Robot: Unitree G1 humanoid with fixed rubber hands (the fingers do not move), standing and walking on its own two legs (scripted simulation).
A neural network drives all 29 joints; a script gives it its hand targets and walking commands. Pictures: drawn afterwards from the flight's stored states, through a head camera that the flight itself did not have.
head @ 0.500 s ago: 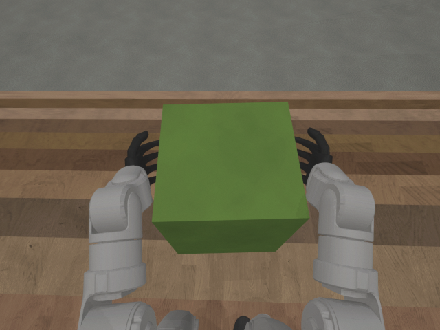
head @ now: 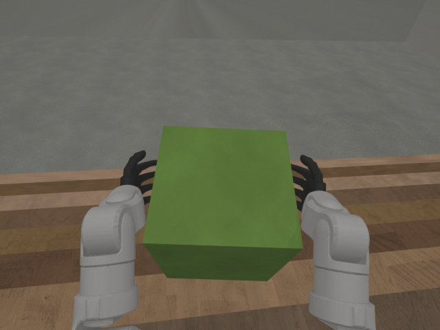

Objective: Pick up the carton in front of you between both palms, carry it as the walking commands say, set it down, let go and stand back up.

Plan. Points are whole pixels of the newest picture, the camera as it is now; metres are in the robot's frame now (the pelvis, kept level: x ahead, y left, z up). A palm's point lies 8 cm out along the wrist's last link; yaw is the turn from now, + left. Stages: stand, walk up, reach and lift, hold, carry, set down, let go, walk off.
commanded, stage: carry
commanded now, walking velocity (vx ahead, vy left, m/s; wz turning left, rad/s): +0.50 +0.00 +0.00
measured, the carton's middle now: (220, 211) +0.33 +0.00 +0.07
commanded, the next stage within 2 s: none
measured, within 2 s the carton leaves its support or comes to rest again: neither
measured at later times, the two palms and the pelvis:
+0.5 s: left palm (125, 141) +0.59 +0.24 +0.04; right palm (237, 138) +0.59 -0.06 +0.05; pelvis +0.28 +0.07 -0.03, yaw +4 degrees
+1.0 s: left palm (143, 119) +1.04 +0.29 -0.19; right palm (212, 124) +1.01 -0.02 -0.19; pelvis +0.70 +0.16 -0.28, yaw +5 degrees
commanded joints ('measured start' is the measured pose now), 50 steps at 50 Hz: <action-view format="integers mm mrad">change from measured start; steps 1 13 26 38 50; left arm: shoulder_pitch -537 -464 -330 -797 -284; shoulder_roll -665 -901 -692 -886 -626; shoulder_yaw -417 -603 -528 -739 -399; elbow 4 51 159 -143 135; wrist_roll -69 -54 -23 -431 33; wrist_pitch -10 -209 -176 -136 -227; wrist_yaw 44 -46 19 -38 31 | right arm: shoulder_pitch -678 -475 -457 -633 -519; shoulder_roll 642 853 608 535 697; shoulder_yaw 629 645 533 416 702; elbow -61 107 114 -137 106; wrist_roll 340 255 151 174 388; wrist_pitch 7 -172 -167 -181 -166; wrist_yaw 19 94 8 -41 60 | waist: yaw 27 -43 315 -108 299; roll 59 85 -251 211 -8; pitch -254 -443 -141 -294 -130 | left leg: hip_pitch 481 751 -375 702 -1011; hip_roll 348 157 -107 190 -141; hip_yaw -750 -369 -39 -615 -244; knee -218 6 982 107 1002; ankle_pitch -177 449 -589 -242 -1016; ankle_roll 145 -53 -165 79 -116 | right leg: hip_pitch -610 -696 355 -845 827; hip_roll -24 -57 -99 -6 -272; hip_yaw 154 95 134 178 484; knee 121 -381 -1018 -371 -795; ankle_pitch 150 603 1109 122 1468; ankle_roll -5 22 -209 2 -195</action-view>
